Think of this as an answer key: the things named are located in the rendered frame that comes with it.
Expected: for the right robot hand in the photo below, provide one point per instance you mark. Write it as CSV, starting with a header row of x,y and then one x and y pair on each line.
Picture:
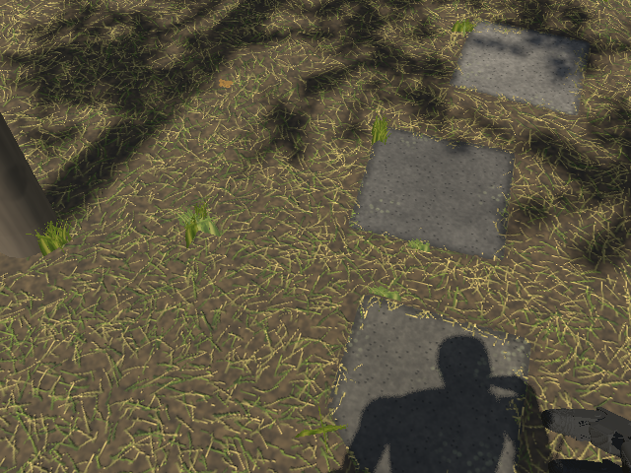
x,y
604,429

